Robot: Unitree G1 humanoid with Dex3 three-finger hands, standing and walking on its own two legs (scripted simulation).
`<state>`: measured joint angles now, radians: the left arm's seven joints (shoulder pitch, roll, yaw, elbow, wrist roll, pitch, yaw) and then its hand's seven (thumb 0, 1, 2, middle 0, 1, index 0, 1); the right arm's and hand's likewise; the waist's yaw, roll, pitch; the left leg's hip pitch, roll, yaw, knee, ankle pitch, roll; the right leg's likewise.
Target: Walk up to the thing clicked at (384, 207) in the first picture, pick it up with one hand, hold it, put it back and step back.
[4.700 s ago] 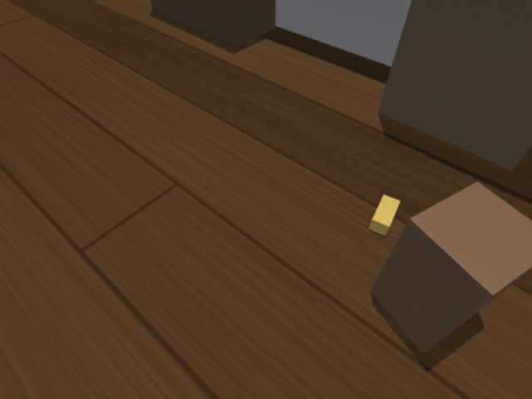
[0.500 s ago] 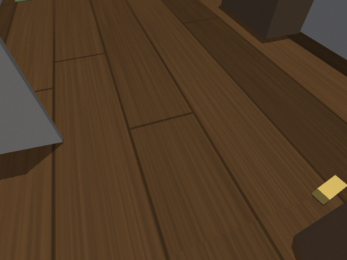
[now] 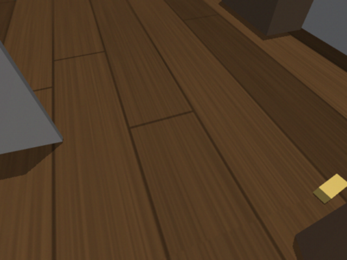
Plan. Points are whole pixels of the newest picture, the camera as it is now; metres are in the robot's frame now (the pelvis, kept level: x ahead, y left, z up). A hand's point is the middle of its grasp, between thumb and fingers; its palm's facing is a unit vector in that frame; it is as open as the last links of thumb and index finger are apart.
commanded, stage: stand
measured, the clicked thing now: (330, 188) +0.62 -0.94 -0.75
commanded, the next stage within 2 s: walk up in 0.82 s
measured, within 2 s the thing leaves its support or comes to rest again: neither
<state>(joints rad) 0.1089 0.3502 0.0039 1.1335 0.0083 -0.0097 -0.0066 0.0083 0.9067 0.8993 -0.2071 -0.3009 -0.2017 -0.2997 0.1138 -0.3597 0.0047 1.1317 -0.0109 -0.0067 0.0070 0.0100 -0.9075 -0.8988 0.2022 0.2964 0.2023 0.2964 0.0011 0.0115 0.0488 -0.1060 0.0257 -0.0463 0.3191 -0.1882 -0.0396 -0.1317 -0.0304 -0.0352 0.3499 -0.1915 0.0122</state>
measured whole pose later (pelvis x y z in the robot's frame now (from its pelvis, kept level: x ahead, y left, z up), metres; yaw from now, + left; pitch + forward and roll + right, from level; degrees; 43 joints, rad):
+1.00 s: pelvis +0.02 +0.01 -0.01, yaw +2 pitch -2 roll -1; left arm 0.20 0.38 0.08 1.04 0.04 -0.05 -0.05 0.01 0.90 0.90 -0.21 -0.30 -0.20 -0.30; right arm 0.21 -0.41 -0.07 1.06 -0.04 -0.01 0.05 0.01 -0.91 -0.90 0.20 0.30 0.20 0.30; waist 0.02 0.02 0.03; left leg -0.28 0.02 -0.01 0.71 -0.45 0.03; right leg -0.13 -0.05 -0.07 0.45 -0.28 -0.02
